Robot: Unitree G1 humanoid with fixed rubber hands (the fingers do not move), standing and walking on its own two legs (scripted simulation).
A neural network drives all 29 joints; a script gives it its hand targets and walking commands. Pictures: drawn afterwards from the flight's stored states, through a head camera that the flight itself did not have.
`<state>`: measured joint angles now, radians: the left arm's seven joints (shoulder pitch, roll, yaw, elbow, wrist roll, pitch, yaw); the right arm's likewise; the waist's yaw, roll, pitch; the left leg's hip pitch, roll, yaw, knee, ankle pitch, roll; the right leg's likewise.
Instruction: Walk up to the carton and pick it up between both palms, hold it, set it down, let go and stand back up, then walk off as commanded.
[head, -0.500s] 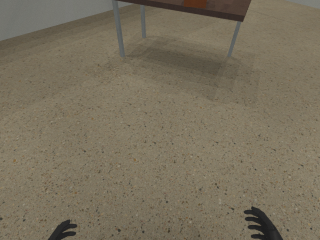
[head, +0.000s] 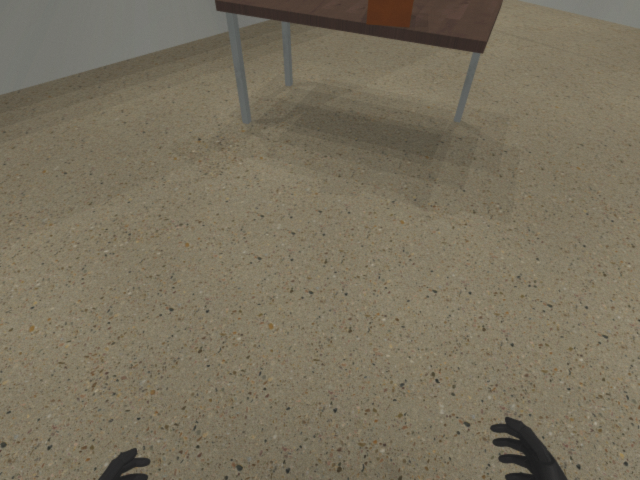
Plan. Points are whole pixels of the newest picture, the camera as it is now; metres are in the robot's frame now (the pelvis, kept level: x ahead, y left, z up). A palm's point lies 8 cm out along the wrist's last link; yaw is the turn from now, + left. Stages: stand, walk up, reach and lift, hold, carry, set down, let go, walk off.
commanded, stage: stand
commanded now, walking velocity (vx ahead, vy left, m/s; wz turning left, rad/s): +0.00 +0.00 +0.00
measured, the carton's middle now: out of the picture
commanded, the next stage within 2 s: none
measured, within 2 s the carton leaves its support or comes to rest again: neither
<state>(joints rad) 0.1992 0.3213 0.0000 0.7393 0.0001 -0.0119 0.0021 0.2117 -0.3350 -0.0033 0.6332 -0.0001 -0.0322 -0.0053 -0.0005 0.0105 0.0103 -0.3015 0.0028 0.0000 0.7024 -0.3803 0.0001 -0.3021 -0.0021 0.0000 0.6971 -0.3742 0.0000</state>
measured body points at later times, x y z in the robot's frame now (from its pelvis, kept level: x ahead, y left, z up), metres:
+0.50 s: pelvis +0.00 +0.00 +0.00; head -0.01 +0.00 +0.45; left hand +0.13 +0.28 -0.10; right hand +0.15 -0.28 -0.09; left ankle +0.00 +0.12 -0.72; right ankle +0.00 -0.12 -0.72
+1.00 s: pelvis -0.01 +0.00 +0.00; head -0.02 +0.00 +0.45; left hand +0.11 +0.28 -0.10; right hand +0.13 -0.28 -0.09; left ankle +0.00 +0.12 -0.72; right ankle +0.00 -0.12 -0.72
